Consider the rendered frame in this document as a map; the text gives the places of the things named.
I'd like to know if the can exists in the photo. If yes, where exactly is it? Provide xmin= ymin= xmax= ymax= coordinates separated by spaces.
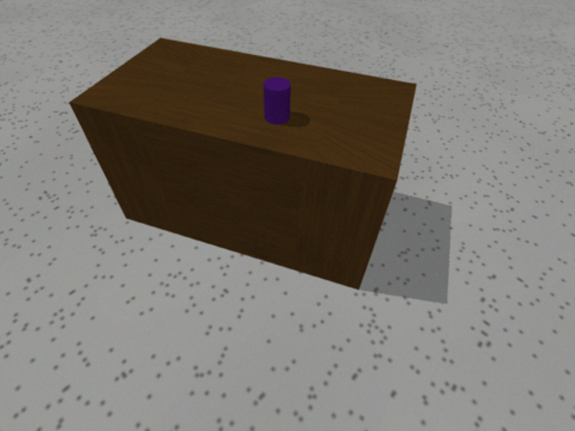
xmin=263 ymin=77 xmax=291 ymax=125

